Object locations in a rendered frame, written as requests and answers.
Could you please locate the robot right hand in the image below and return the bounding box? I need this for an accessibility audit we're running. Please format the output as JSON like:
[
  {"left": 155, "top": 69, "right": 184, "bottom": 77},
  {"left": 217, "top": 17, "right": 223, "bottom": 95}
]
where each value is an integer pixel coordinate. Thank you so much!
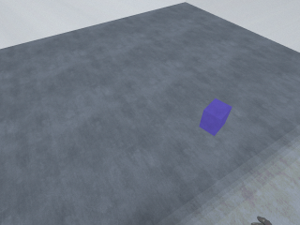
[{"left": 250, "top": 216, "right": 272, "bottom": 225}]

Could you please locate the carton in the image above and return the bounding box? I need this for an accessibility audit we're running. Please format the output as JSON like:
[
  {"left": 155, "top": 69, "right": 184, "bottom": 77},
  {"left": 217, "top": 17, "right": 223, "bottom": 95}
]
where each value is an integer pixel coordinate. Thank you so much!
[{"left": 199, "top": 98, "right": 232, "bottom": 136}]

